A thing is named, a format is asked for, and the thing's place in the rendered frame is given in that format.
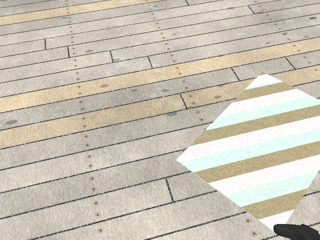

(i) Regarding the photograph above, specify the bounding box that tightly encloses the robot right hand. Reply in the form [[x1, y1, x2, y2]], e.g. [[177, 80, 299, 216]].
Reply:
[[273, 224, 320, 240]]

